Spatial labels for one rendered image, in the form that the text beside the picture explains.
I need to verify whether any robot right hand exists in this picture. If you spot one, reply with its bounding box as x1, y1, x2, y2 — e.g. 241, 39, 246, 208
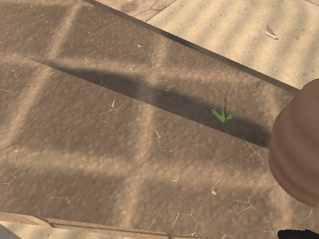
277, 229, 319, 239

